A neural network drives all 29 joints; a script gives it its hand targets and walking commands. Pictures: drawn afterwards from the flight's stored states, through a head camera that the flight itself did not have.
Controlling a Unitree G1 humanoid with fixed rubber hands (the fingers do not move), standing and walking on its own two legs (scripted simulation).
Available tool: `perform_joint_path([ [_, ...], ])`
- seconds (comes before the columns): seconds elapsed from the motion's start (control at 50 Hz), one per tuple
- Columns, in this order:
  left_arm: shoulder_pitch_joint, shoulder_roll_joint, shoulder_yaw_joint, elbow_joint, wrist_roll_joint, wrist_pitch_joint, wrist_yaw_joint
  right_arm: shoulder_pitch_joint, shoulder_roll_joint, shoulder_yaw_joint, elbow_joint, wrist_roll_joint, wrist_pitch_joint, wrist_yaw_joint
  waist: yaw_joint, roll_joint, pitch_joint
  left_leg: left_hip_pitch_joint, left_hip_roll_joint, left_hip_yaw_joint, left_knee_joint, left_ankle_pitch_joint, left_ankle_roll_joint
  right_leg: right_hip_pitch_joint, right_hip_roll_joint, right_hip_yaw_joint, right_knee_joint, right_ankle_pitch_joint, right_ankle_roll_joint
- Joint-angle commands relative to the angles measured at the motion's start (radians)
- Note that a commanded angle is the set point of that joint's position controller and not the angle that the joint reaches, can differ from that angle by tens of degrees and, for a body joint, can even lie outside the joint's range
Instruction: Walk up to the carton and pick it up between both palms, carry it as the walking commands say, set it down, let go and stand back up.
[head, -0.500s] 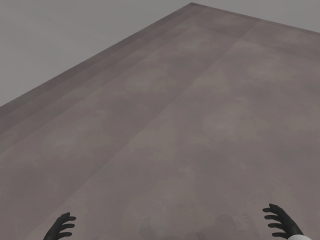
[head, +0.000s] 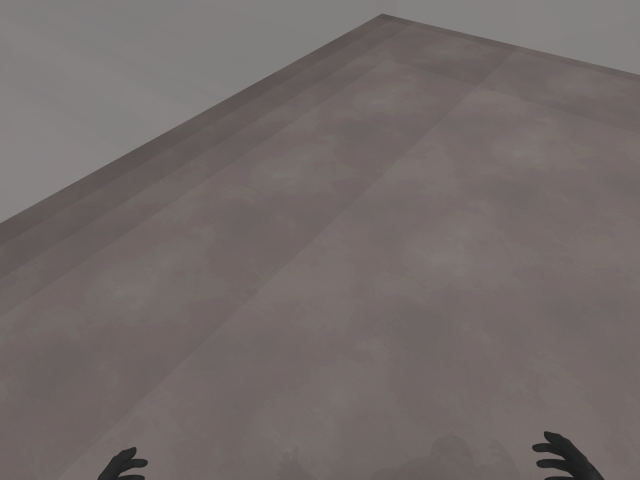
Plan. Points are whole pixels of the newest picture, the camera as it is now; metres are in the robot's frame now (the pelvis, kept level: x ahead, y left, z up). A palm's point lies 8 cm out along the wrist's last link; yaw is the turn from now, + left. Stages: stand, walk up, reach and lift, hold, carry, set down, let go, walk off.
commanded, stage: stand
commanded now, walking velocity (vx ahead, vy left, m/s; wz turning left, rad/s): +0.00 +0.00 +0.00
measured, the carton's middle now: out of the picture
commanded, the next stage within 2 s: walk up in 1.18 s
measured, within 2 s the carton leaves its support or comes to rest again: neither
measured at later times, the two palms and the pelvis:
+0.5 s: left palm out of the picture +0.10 +0.31 -0.10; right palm out of the picture +0.10 -0.31 -0.10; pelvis +0.00 +0.00 +0.01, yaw +0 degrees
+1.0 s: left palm out of the picture +0.10 +0.31 -0.10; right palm out of the picture +0.11 -0.31 -0.10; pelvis +0.00 +0.00 +0.01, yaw +0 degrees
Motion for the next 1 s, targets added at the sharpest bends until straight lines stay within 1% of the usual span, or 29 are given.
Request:
perform_joint_path([
  [0.0,-0.046,0.168,0.033,-0.028,-0.001,-0.010,0.005,-0.047,-0.169,-0.034,-0.027,0.001,-0.010,-0.004,0.000,0.003,-0.063,0.021,0.105,-0.096,-0.103,0.136,0.039,0.022,-0.102,0.094,-0.101,0.129,-0.042],
  [0.18,-0.055,0.172,0.029,0.021,0.000,-0.005,0.006,-0.054,-0.173,-0.031,0.021,0.002,-0.006,-0.006,0.001,0.003,-0.054,0.037,0.112,-0.098,-0.141,0.125,0.033,0.038,-0.108,0.096,-0.139,0.122,-0.037],
  [0.38,-0.054,0.176,0.027,0.050,0.000,-0.001,0.008,-0.054,-0.176,-0.029,0.047,0.003,-0.002,-0.007,0.001,0.003,-0.051,0.045,0.115,-0.098,-0.159,0.124,0.030,0.045,-0.112,0.096,-0.157,0.121,-0.035],
  [0.98,-0.047,0.179,0.029,0.064,-0.001,0.005,0.010,-0.049,-0.183,-0.030,0.063,0.004,0.004,-0.010,0.000,0.002,-0.057,0.067,0.121,-0.095,-0.169,0.176,0.028,0.067,-0.119,0.092,-0.168,0.168,-0.031],
])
